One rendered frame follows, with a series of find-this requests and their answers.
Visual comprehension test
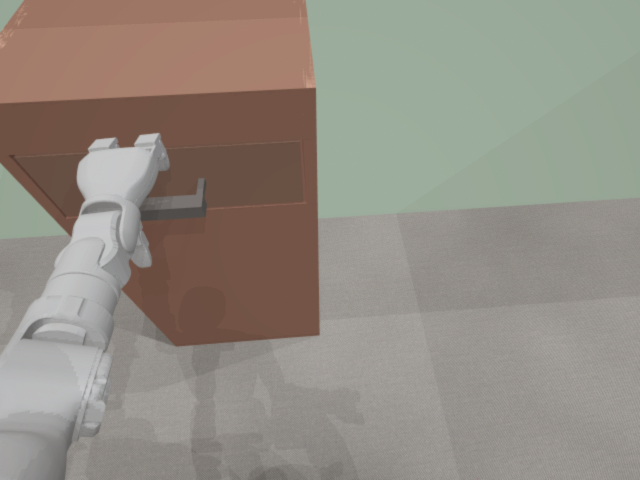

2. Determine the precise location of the cabinet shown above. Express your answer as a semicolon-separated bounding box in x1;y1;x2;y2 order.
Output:
0;0;320;347

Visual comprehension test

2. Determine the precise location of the robot left hand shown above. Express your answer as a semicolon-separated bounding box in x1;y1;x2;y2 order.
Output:
77;133;170;268

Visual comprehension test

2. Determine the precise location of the left robot forearm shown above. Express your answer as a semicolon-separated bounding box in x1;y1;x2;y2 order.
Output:
0;195;141;374

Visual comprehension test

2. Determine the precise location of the handle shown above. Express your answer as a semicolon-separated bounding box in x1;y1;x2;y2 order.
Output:
139;178;207;221

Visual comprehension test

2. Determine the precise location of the robot left upper arm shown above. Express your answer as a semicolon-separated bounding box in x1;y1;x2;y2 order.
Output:
0;339;113;480

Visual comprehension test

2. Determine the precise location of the drawer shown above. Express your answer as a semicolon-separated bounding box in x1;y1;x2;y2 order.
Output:
14;139;304;217

